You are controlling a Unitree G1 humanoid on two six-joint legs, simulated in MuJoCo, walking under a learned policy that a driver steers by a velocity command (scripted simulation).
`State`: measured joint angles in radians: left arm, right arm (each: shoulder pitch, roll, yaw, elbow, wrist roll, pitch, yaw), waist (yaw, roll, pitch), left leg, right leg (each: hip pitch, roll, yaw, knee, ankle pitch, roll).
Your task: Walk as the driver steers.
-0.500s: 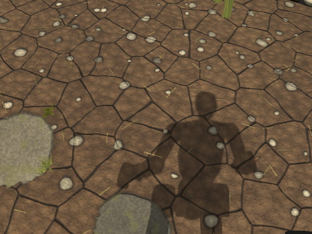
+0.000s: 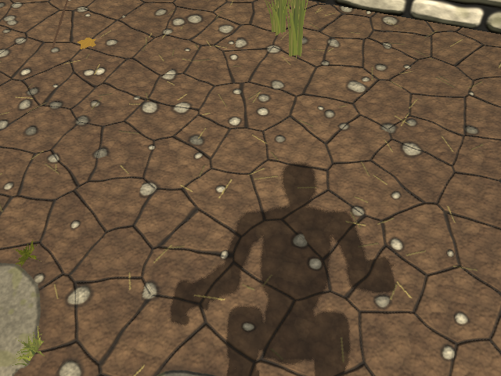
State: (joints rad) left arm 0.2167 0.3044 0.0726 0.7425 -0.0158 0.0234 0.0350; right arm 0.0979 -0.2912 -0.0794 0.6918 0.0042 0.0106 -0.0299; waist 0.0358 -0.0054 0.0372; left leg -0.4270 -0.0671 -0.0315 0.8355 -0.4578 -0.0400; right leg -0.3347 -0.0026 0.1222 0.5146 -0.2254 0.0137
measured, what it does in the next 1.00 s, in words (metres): steps on the spot, turning right: left foot, then right foot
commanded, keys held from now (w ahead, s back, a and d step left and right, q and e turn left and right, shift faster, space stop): e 0.56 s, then no key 0.26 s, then w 0.18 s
